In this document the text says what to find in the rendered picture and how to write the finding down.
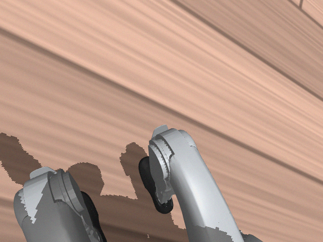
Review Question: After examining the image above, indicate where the right robot foot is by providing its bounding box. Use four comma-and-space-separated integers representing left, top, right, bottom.
138, 156, 173, 214

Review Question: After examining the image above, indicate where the right robot hand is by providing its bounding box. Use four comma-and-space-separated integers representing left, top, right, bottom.
240, 230, 263, 242

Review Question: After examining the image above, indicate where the left robot foot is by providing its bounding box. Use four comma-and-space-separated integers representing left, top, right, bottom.
81, 191, 107, 242

